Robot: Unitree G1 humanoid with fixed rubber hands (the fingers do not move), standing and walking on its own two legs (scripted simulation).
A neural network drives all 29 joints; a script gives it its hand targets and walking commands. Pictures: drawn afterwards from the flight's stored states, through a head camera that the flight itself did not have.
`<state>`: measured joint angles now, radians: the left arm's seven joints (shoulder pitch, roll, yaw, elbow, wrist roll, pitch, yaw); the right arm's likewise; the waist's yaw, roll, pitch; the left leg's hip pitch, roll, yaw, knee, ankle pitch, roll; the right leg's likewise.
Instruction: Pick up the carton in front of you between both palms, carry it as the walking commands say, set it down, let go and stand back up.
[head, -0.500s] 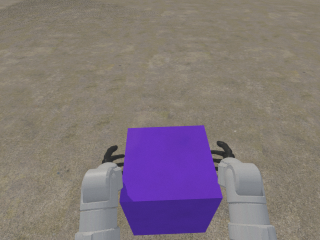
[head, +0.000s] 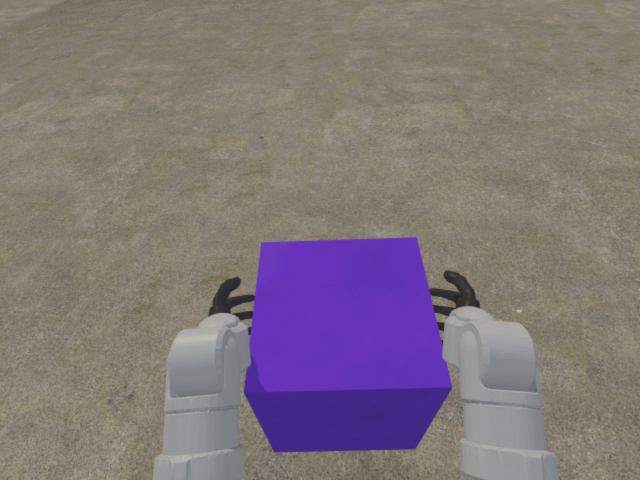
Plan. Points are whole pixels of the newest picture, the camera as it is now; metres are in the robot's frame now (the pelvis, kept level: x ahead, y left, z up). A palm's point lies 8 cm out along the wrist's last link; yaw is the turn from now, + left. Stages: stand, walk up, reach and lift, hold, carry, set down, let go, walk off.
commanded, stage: carry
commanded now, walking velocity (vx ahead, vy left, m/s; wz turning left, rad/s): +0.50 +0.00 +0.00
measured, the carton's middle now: (341, 350) +0.32 +0.00 -0.03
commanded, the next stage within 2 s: none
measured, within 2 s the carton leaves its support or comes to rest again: neither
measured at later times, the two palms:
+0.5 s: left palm (240, 200) +0.55 +0.16 +0.07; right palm (412, 194) +0.54 -0.12 +0.07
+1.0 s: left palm (255, 177) +0.62 +0.15 +0.06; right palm (411, 174) +0.61 -0.14 +0.06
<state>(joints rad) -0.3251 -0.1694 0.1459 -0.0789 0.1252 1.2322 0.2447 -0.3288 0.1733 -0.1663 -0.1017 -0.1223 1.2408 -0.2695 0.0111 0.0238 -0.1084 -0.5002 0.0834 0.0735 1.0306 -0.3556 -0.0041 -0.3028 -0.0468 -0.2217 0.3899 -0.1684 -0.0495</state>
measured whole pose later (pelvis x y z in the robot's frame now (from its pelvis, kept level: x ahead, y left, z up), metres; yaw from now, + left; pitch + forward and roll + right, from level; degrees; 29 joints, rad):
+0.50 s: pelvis +0.25 +0.03 +0.00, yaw -2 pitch +3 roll +0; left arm -0.31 -0.17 0.13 -0.15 0.11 1.22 0.28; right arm -0.32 0.17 -0.15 -0.11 -0.12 1.18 -0.24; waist 0.00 -0.03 -0.04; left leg -0.30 0.04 0.21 0.44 -0.19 0.04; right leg -0.25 -0.07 -0.14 0.45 -0.22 0.02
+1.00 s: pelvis +0.33 +0.02 +0.00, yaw -3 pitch +4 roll +0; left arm -0.29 -0.16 0.13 0.08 0.18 1.04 0.21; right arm -0.29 0.16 -0.14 0.08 -0.19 1.03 -0.20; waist 0.01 0.00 -0.13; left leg -0.25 0.06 0.17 0.53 -0.26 -0.01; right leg -0.17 -0.07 -0.16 0.50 -0.30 0.03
